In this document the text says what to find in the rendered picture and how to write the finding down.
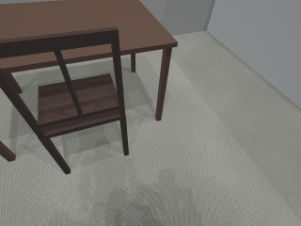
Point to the chair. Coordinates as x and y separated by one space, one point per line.
73 105

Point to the table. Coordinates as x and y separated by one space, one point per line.
139 32

